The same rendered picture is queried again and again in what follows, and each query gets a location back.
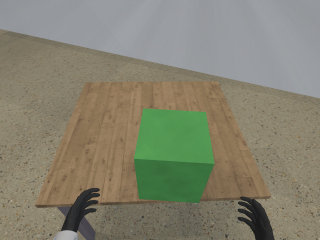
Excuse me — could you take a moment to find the carton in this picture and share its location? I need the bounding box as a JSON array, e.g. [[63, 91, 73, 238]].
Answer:
[[134, 108, 215, 203]]

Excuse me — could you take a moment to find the right robot hand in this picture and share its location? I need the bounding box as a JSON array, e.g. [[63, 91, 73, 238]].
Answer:
[[237, 196, 275, 240]]

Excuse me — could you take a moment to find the left robot forearm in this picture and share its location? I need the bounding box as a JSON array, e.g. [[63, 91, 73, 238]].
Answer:
[[53, 230, 79, 240]]

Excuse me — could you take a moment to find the table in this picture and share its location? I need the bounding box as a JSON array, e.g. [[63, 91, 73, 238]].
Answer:
[[35, 81, 271, 240]]

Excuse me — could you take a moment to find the left robot hand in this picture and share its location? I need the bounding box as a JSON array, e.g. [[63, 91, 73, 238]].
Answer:
[[61, 188, 100, 233]]

